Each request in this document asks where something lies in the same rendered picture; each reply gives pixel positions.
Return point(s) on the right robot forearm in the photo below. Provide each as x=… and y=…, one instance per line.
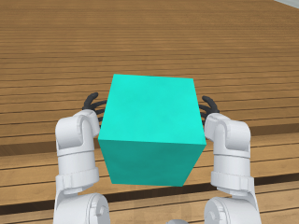
x=231, y=166

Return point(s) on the left robot forearm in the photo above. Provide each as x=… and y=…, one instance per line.
x=76, y=162

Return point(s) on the robot left hand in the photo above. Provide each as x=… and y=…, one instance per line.
x=88, y=105

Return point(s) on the robot left upper arm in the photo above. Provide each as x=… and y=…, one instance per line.
x=91, y=208

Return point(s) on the robot right upper arm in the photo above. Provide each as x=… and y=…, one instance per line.
x=223, y=210

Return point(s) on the robot right hand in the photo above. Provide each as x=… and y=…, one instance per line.
x=213, y=109

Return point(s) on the carton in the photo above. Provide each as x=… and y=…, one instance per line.
x=152, y=132

